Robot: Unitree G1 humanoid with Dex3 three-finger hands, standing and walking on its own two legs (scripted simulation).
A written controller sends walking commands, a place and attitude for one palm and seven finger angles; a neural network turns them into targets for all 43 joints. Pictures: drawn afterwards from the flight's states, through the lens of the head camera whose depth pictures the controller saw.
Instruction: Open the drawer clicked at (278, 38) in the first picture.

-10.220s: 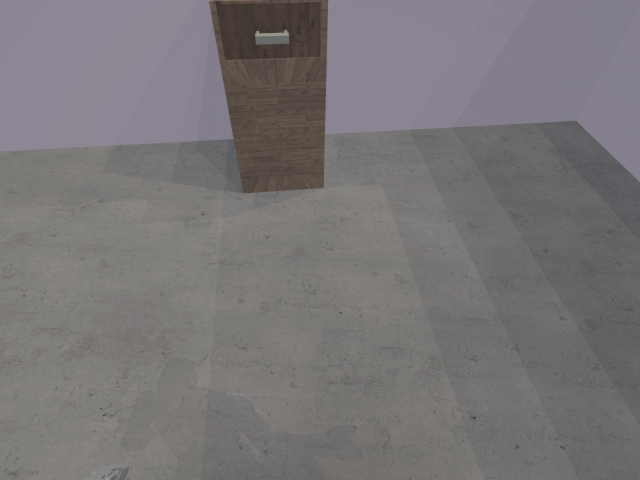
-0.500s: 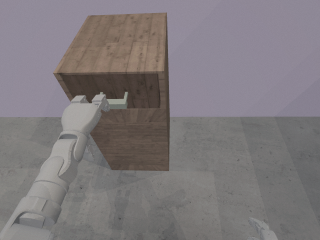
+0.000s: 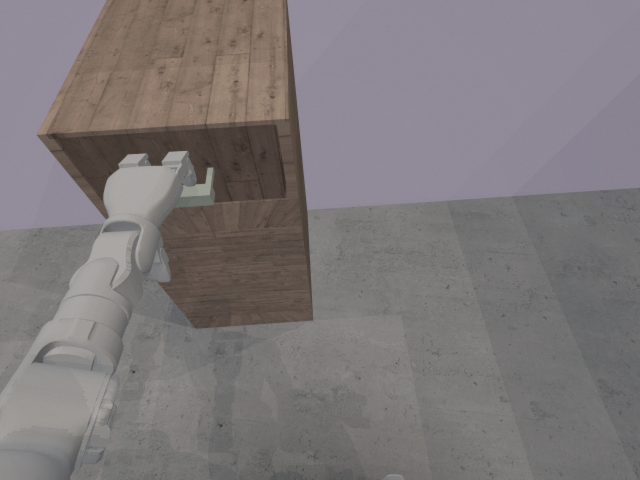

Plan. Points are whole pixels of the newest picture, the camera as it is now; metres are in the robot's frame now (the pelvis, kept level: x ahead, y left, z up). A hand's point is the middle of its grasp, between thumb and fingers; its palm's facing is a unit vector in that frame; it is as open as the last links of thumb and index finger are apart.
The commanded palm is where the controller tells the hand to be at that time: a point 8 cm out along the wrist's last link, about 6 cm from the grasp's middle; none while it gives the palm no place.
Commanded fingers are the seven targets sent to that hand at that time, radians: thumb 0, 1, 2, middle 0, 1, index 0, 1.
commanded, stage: move the hooked fingers above the handle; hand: left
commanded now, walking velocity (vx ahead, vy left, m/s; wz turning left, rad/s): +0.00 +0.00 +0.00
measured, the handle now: (181, 185) +0.57 +0.25 -0.03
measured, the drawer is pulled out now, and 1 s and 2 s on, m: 0.00 0.00 0.00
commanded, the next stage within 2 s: lower the fingers behind the handle in 1.36 s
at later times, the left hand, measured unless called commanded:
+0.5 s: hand (177, 190) +0.51 +0.22 +0.03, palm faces -0.05 -0.01 -1.00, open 13.8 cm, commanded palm +0.50 +0.23 +0.08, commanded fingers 0.00 -0.50 0.30 -0.30 -1.20 -0.30 -1.20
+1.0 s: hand (169, 191) +0.51 +0.24 +0.02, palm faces -0.05 -0.02 -1.00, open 13.8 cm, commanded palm +0.50 +0.23 +0.08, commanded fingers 0.00 -0.50 0.30 -0.30 -1.20 -0.30 -1.20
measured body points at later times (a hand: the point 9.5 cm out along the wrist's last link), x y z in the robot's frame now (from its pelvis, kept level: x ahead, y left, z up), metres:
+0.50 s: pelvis +0.01 +0.01 -0.01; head +0.12 +0.00 +0.42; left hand +0.51 +0.22 +0.08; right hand +0.00 -0.27 -0.14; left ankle -0.02 +0.11 -0.72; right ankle +0.02 -0.12 -0.72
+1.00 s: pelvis +0.02 +0.01 -0.01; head +0.13 +0.01 +0.42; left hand +0.51 +0.24 +0.08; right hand +0.01 -0.26 -0.14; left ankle -0.02 +0.11 -0.72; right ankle +0.02 -0.12 -0.72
